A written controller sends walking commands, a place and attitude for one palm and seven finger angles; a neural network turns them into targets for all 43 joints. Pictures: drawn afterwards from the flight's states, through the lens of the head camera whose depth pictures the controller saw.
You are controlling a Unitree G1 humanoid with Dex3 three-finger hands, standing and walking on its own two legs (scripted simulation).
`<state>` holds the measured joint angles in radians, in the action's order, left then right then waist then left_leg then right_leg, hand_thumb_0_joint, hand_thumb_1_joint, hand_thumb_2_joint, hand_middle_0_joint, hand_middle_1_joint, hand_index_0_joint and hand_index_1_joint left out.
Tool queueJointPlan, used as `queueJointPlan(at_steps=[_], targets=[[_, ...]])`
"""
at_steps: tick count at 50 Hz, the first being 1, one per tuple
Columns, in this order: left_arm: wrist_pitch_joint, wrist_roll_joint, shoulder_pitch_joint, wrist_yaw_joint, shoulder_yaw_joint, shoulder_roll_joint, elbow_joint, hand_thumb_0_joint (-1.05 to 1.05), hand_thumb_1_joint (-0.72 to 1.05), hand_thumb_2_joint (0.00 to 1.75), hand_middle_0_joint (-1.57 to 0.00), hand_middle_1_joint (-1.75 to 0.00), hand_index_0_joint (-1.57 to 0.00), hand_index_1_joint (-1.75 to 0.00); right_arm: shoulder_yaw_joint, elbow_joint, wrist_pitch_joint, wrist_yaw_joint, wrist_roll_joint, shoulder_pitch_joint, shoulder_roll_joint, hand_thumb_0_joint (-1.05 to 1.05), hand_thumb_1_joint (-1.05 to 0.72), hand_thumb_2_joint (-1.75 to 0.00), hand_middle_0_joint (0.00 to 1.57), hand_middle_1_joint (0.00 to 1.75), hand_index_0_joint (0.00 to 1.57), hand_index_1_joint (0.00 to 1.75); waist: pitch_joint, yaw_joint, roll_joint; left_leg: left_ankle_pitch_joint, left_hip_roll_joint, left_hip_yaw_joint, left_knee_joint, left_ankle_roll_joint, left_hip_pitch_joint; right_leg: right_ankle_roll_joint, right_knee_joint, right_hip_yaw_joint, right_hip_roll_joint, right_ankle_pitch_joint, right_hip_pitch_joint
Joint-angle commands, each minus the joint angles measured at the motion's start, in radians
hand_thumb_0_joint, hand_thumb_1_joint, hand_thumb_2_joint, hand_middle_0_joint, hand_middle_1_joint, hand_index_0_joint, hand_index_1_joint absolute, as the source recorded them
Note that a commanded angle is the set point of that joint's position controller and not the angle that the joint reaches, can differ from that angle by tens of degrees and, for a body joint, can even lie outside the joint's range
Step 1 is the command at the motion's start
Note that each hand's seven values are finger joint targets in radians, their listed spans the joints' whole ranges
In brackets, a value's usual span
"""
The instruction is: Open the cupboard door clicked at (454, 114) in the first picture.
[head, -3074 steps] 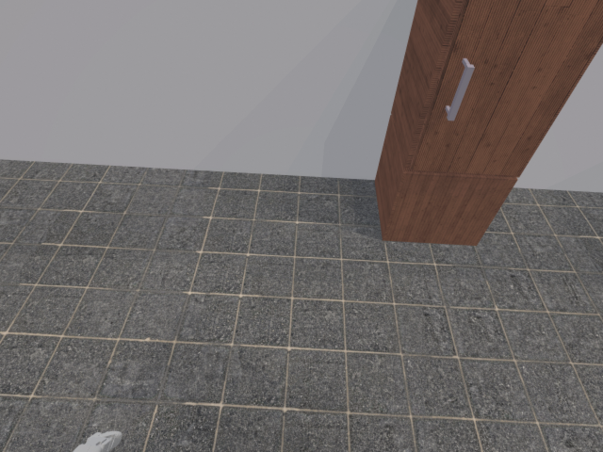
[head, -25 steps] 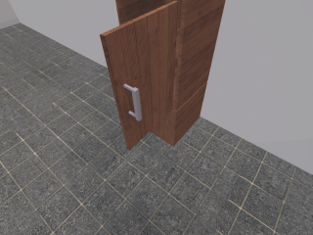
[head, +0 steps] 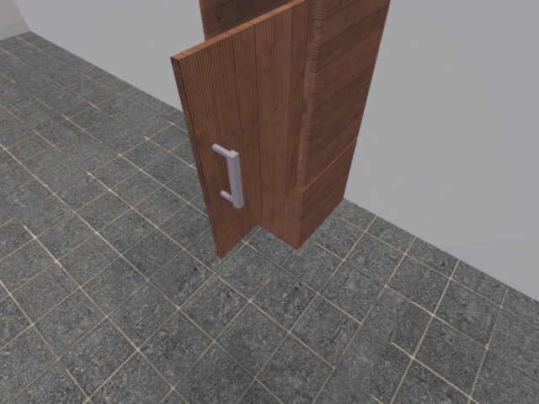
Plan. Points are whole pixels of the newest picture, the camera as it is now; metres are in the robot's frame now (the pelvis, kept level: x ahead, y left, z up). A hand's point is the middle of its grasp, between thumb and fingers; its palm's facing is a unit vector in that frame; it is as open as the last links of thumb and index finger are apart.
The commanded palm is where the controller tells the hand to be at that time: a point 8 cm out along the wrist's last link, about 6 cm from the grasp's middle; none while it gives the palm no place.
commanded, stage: look to check the result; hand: left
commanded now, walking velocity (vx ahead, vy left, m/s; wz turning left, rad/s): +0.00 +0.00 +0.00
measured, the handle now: (228, 177) +0.57 +0.13 -0.03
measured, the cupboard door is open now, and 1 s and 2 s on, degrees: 91 91 91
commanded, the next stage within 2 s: stand and wait in 0.34 s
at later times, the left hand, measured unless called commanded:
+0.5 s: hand out of the picture +0.01 +0.17 -0.17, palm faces +0.03 -0.98 -0.21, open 7.4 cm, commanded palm none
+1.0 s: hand out of the picture +0.02 +0.17 -0.17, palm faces +0.02 -0.97 -0.23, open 7.4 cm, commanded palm none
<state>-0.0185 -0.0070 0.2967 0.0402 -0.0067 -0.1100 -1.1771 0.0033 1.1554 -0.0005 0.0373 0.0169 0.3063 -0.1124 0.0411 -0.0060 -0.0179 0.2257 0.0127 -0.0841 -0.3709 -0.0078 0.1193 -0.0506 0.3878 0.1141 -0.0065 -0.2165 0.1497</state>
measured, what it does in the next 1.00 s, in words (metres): stands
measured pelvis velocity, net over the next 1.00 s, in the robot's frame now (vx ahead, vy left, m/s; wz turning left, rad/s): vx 0.01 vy -0.01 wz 0.00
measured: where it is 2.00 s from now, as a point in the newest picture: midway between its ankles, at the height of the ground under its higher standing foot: outside the picture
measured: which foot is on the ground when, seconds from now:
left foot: down 0.00-1.00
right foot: down 0.00-1.00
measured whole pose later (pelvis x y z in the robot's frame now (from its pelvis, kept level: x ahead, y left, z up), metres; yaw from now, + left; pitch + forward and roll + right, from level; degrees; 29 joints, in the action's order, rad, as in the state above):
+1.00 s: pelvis +0.01 -0.01 +0.00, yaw +0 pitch -1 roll +1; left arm -0.02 -0.01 0.23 0.03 -0.01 -0.17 -1.16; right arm 0.00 1.15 0.00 0.03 0.02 0.25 -0.17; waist 0.05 -0.01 -0.02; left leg 0.22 0.03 -0.08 -0.34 0.01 0.09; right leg -0.07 0.35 0.12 -0.02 -0.22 0.12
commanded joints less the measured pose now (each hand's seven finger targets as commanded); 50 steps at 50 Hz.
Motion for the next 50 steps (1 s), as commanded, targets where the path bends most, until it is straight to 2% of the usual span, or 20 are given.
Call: queueJointPlan(at_steps=[1, 5, 13, 16, 18, 27, 28, 36, 40, 50], targets=[[-0.01, 0.001, 0.069, 0.006, -0.017, -0.106, 0.024, 0.0, 0.9, 0.9, -0.2, -0.3, -0.2, -0.3, -0.009, -0.011, -0.002, 0.005, 0.004, 0.084, -0.083, 0.0, -0.9, -0.9, 0.2, 0.3, 0.2, 0.3, 0.054, 0.0, 0.003, -0.101, 0.094, 0.083, 0.065, -0.019, 0.044, -0.001, -0.09, -0.127, 0.127, 0.107, 0.016], [-0.009, 0.001, 0.064, 0.004, -0.016, -0.108, 0.024, 0.0, 0.9, 0.9, -0.2, -0.3, -0.2, -0.3, -0.008, -0.009, -0.003, 0.005, 0.005, 0.078, -0.084, 0.0, -0.9, -0.9, 0.2, 0.3, 0.2, 0.3, 0.059, -0.001, 0.018, -0.094, 0.094, 0.085, 0.072, -0.018, 0.043, 0.0, -0.091, -0.129, 0.128, 0.102, 0.018], [-0.011, 0.001, 0.049, 0.004, -0.019, -0.123, 0.032, 0.0, 0.9, 0.9, -0.2, -0.3, -0.2, -0.3, -0.009, -0.01, -0.006, 0.004, 0.006, 0.064, -0.096, 0.0, -0.9, -0.9, 0.2, 0.3, 0.2, 0.3, 0.044, 0.001, 0.004, -0.122, 0.096, 0.088, 0.071, -0.019, 0.036, -0.001, -0.087, -0.129, 0.13, 0.135, -0.002], [-0.013, 0.001, 0.045, 0.005, -0.022, -0.132, 0.035, 0.0, 0.9, 0.9, -0.2, -0.3, -0.2, -0.3, -0.012, -0.013, -0.005, 0.005, 0.003, 0.059, -0.106, 0.0, -0.9, -0.9, 0.2, 0.3, 0.2, 0.3, 0.04, 0.001, 0.023, -0.129, 0.097, 0.086, 0.067, -0.018, 0.034, 0.0, -0.089, -0.124, 0.13, 0.154, -0.01], [-0.013, 0.001, 0.042, 0.004, -0.021, -0.131, 0.035, 0.0, 0.9, 0.9, -0.2, -0.3, -0.2, -0.3, -0.012, -0.01, -0.005, 0.004, 0.006, 0.056, -0.104, 0.0, -0.9, -0.9, 0.2, 0.3, 0.2, 0.3, 0.051, 0.0, 0.019, -0.12, 0.095, 0.085, 0.072, -0.017, 0.033, -0.001, -0.093, -0.131, 0.132, 0.144, -0.001], [-0.015, 0.002, 0.022, 0.002, -0.024, -0.153, 0.041, 0.0, 0.9, 0.9, -0.2, -0.3, -0.2, -0.3, -0.013, -0.012, -0.006, 0.004, 0.005, 0.043, -0.126, 0.0, -0.9, -0.9, 0.2, 0.3, 0.2, 0.3, 0.024, 0.0, 0.006, -0.137, 0.099, 0.088, 0.07, -0.016, 0.02, -0.004, -0.095, -0.131, 0.135, 0.169, -0.026], [-0.014, 0.002, 0.018, 0.001, -0.024, -0.154, 0.041, 0.0, 0.9, 0.9, -0.2, -0.3, -0.2, -0.3, -0.013, -0.012, -0.006, 0.004, 0.005, 0.04, -0.125, 0.0, -0.9, -0.9, 0.2, 0.3, 0.2, 0.3, 0.039, 0.0, -0.001, -0.131, 0.099, 0.087, 0.074, -0.015, 0.025, -0.003, -0.098, -0.128, 0.136, 0.163, -0.019], [-0.016, 0.001, 0.005, 0.001, -0.027, -0.172, 0.045, 0.0, 0.9, 0.9, -0.2, -0.3, -0.2, -0.3, -0.015, -0.018, -0.004, 0.004, 0.004, 0.029, -0.149, 0.0, -0.9, -0.9, 0.2, 0.3, 0.2, 0.3, 0.023, -0.001, 0.024, -0.139, 0.1, 0.087, 0.071, -0.015, 0.012, -0.001, -0.101, -0.131, 0.134, 0.189, -0.03], [-0.016, 0.002, -0.003, 0.0, -0.024, -0.174, 0.045, 0.0, 0.9, 0.9, -0.2, -0.3, -0.2, -0.3, -0.015, -0.017, -0.003, 0.003, 0.006, 0.02, -0.149, 0.0, -0.9, -0.9, 0.2, 0.3, 0.2, 0.3, 0.038, -0.002, 0.007, -0.126, 0.1, 0.087, 0.078, -0.013, 0.015, -0.003, -0.109, -0.14, 0.136, 0.175, -0.023], [-0.016, 0.002, -0.019, -0.002, -0.026, -0.19, 0.047, 0.0, 0.9, 0.9, -0.2, -0.3, -0.2, -0.3, -0.014, -0.02, -0.004, 0.003, 0.006, 0.007, -0.164, 0.0, -0.9, -0.9, 0.2, 0.3, 0.2, 0.3, 0.018, -0.002, 0.005, -0.14, 0.104, 0.088, 0.079, -0.012, 0.005, -0.002, -0.11, -0.141, 0.137, 0.196, -0.039]])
